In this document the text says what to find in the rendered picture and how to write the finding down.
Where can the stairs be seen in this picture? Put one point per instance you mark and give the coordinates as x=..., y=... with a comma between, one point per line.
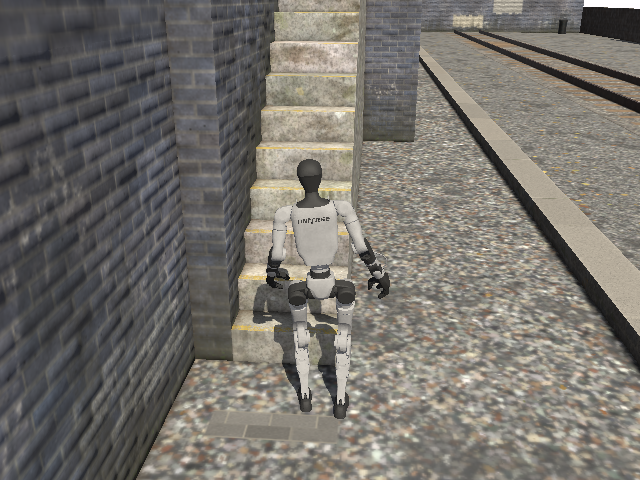
x=314, y=110

